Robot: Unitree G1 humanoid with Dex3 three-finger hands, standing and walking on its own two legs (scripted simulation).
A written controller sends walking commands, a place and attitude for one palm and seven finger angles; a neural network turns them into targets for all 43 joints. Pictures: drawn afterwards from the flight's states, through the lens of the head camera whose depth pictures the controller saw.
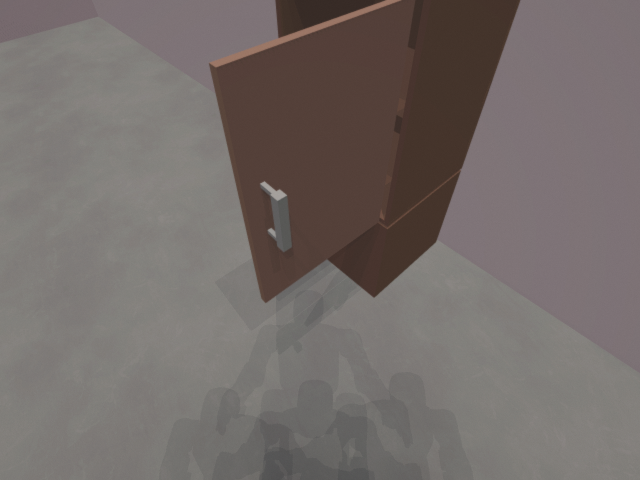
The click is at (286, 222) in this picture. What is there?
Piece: cupboard door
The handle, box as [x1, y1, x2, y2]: [260, 181, 291, 251]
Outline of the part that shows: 264,181 260,183 260,186 270,195 275,227 274,231 270,228 268,230 268,233 277,241 277,246 284,251 291,246 287,198 282,191 279,189 276,191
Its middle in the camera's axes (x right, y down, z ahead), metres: -0.09 -0.04 +0.74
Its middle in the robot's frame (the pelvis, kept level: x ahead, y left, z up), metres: +0.57 +0.12 -0.06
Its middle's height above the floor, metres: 0.72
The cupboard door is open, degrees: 88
